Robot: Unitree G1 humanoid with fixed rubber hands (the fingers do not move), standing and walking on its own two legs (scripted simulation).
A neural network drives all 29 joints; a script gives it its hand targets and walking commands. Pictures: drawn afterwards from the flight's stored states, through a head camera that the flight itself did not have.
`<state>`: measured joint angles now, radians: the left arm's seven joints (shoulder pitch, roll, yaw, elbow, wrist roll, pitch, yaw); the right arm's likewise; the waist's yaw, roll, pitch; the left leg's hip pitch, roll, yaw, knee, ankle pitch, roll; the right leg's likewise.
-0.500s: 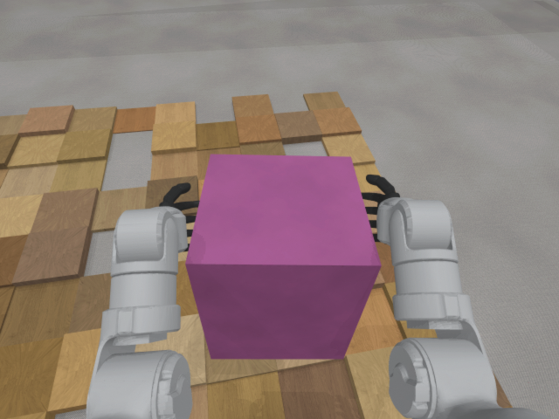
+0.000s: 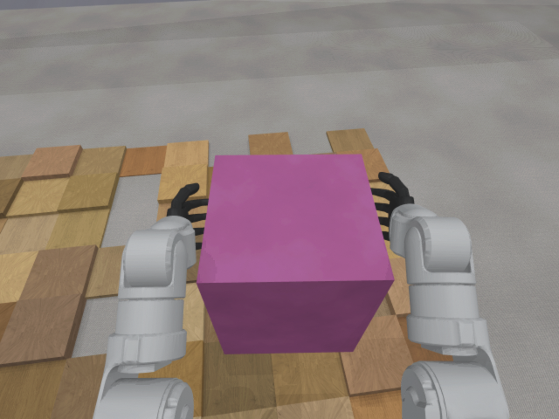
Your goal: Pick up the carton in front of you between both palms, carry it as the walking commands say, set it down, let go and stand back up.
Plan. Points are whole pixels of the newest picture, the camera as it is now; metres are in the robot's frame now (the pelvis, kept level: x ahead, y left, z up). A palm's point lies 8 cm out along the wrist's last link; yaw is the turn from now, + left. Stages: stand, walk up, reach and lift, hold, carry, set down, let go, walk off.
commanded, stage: carry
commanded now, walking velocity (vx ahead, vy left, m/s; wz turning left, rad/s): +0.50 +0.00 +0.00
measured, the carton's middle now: (288, 260) +0.35 +0.00 +0.03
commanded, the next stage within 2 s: none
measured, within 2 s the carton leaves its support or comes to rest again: neither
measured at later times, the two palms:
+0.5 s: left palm (186, 95) +0.66 +0.19 +0.12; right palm (342, 95) +0.65 -0.11 +0.13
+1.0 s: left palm (192, 41) +0.93 +0.23 +0.11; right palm (312, 33) +0.95 -0.07 +0.12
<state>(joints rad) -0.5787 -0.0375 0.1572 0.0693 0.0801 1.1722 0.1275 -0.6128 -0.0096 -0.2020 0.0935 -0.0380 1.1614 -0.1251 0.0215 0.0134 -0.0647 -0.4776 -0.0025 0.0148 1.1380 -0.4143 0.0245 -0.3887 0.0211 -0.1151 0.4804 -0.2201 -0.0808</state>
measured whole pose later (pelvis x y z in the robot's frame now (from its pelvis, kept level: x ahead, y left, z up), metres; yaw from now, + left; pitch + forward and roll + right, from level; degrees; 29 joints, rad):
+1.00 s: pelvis +0.67 +0.06 +0.02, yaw +2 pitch +4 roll -2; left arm -0.23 -0.14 0.11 -0.26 0.12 1.27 0.11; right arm -0.23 0.14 -0.18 -0.29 -0.14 1.26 -0.06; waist 0.03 0.01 -0.15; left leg -0.53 0.11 0.06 0.50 -0.05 -0.02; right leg -0.18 -0.03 -0.18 0.47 -0.36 0.01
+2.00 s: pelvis +1.31 +0.11 -0.01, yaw +0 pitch +4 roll -2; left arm -0.71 -0.05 0.26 -0.14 0.05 1.27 0.14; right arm -0.73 0.06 -0.28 -0.15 -0.09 1.27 -0.12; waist 0.03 0.02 0.05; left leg -0.48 0.03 0.09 0.44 0.02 0.03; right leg -0.19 0.02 -0.12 0.69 -0.48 -0.03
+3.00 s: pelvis +1.99 +0.14 -0.03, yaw +1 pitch +6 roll -1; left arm -0.64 -0.02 0.19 0.11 0.06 1.25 0.13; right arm -0.62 0.02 -0.21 0.11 -0.06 1.20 -0.12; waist -0.06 -0.01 -0.04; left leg -0.33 -0.05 0.10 0.51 -0.29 0.10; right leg -0.70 -0.05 -0.03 1.14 -0.35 -0.02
